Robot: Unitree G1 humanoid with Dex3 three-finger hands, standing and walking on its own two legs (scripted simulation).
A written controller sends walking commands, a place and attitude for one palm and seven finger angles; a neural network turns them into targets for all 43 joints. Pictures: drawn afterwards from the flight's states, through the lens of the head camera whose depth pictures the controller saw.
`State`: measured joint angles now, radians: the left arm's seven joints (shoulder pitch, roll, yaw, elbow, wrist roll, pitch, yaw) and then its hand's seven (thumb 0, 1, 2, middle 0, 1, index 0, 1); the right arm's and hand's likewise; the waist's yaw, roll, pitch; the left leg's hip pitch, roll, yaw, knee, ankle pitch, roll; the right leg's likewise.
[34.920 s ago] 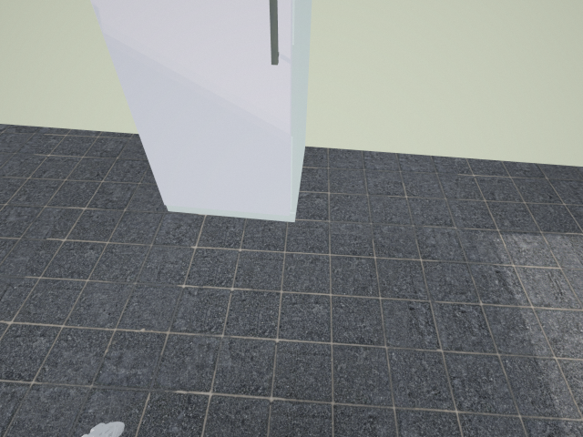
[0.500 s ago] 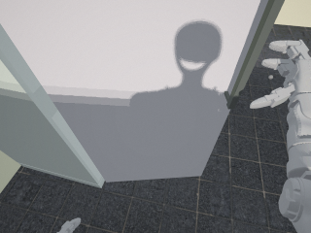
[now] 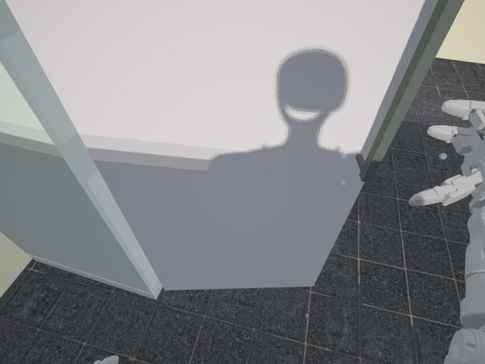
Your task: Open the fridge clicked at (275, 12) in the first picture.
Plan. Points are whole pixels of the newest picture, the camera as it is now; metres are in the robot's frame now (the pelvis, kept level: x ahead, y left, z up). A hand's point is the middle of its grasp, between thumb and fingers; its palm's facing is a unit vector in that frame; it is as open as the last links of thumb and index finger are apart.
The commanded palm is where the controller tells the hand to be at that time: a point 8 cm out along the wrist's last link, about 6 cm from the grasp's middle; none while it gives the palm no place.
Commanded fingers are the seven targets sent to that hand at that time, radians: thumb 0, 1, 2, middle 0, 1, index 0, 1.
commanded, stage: slip the hand off the handle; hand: right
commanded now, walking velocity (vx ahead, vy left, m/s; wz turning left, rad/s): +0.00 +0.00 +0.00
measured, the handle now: (407, 69) +0.49 -0.18 +0.26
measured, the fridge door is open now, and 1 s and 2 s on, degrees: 72 72 72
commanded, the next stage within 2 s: draw the hand back to the body in 0.38 s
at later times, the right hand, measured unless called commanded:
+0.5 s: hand (469, 200) +0.32 -0.24 +0.18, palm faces +0.12 +0.98 -0.13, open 14.7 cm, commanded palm +0.30 -0.29 +0.19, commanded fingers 0.00 0.55 -0.20 0.25 1.15 0.25 1.15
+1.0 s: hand out of the picture +0.25 -0.26 +0.18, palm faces +0.05 +1.00 -0.02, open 14.6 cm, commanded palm +0.21 -0.29 +0.19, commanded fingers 0.00 0.33 -0.31 0.24 1.02 0.24 1.02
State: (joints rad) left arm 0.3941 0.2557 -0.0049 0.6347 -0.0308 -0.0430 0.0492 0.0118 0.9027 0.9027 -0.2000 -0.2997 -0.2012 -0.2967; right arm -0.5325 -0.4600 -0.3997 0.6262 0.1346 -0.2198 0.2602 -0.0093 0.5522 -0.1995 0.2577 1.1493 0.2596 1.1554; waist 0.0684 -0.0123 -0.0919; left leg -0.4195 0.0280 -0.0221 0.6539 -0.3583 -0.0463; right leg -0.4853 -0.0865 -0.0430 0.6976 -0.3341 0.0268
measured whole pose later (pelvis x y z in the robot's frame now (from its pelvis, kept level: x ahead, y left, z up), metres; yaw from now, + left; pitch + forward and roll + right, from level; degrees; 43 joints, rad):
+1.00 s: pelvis -0.01 +0.01 +0.01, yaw -3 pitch -2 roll +1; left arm 0.23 0.26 -0.08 0.58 -0.07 -0.21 0.13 0.02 0.90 0.90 -0.20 -0.30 -0.20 -0.30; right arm -0.11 -0.40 -0.38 0.11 0.33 0.16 0.43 -0.01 0.53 -0.21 0.25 1.14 0.25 1.14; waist -0.06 -0.03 -0.05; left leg -0.20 0.05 0.03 0.57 -0.33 -0.04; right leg -0.29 -0.06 0.00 0.60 -0.28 0.03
